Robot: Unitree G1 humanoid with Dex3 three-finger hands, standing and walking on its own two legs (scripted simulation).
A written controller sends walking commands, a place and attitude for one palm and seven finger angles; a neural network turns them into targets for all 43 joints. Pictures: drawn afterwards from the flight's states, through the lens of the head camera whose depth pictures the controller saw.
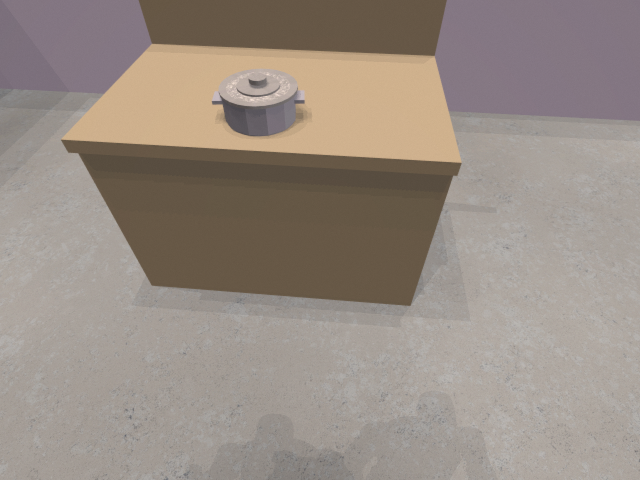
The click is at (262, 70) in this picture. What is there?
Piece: lid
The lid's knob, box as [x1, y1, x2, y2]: [248, 73, 266, 85]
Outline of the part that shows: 248,76 249,82 251,84 258,85 266,81 265,75 262,73 253,73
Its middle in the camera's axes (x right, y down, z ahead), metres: -0.16 -0.41 +0.98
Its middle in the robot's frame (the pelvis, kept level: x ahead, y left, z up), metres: +1.01 +0.21 +0.02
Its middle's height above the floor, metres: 0.80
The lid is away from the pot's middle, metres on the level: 0.00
